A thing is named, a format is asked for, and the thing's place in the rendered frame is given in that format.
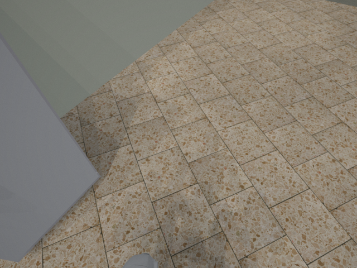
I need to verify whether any left robot thigh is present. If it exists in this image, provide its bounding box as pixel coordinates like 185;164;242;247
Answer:
122;254;158;268

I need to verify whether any fridge door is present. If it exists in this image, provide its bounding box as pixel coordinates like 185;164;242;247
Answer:
0;39;99;262

